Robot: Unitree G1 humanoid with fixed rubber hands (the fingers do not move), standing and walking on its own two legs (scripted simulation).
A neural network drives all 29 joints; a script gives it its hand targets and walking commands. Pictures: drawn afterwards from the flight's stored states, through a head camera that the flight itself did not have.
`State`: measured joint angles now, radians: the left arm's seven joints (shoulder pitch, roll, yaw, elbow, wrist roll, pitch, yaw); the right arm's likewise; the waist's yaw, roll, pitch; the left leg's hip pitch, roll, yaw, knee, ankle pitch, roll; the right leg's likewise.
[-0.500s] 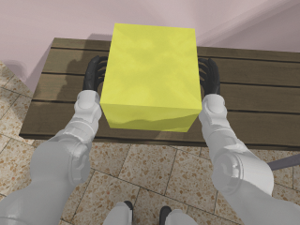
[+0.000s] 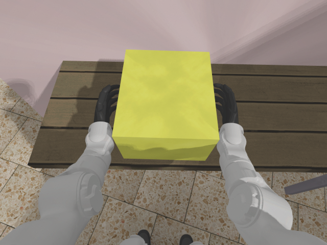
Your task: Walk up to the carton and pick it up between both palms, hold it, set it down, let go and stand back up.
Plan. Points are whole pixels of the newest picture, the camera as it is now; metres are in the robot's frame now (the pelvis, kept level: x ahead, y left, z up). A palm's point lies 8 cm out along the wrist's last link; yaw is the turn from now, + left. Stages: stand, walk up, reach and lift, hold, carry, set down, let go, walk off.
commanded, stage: reach and lift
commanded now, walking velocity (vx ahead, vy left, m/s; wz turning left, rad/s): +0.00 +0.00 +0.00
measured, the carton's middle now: (166, 105) +0.46 +0.01 -0.01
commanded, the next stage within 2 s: none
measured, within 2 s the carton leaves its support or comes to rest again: leaves its support in 1.94 s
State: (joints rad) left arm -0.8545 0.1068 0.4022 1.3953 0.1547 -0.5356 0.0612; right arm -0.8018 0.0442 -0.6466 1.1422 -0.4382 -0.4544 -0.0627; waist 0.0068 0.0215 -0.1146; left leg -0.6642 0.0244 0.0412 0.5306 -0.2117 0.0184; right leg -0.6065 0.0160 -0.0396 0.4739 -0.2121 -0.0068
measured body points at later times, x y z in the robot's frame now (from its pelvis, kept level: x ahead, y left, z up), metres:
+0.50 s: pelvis +0.00 -0.01 +0.00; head +0.12 +0.00 +0.44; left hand +0.42 +0.17 +0.00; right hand +0.43 -0.15 +0.01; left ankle +0.01 +0.10 -0.73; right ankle -0.01 -0.12 -0.73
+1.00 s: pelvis +0.01 -0.01 +0.00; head +0.12 +0.00 +0.44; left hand +0.42 +0.17 +0.00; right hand +0.43 -0.15 +0.01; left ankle +0.01 +0.10 -0.73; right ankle -0.01 -0.12 -0.73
